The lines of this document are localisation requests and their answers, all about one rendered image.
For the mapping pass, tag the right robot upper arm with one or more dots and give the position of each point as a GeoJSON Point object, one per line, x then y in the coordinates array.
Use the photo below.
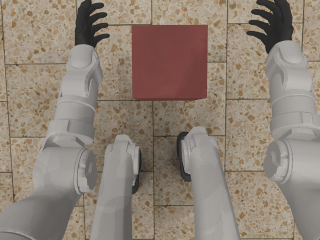
{"type": "Point", "coordinates": [294, 165]}

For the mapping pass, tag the robot right forearm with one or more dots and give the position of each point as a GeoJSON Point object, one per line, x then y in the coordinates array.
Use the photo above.
{"type": "Point", "coordinates": [292, 99]}

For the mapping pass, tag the robot left shin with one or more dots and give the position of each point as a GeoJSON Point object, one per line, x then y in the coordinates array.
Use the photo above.
{"type": "Point", "coordinates": [120, 137]}

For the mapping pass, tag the robot left forearm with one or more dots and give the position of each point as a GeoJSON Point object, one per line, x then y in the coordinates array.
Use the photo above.
{"type": "Point", "coordinates": [77, 101]}

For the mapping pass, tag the right robot hand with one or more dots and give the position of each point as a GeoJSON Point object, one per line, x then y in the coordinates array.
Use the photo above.
{"type": "Point", "coordinates": [280, 28]}

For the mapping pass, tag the carton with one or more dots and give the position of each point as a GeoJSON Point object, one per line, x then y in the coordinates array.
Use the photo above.
{"type": "Point", "coordinates": [169, 62]}

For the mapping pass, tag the left robot hand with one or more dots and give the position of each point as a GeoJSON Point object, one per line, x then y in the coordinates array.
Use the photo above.
{"type": "Point", "coordinates": [84, 31]}

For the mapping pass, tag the left robot upper arm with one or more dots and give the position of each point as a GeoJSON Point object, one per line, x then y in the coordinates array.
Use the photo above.
{"type": "Point", "coordinates": [61, 176]}

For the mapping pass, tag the robot right foot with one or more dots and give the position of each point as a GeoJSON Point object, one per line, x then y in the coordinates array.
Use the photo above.
{"type": "Point", "coordinates": [185, 176]}

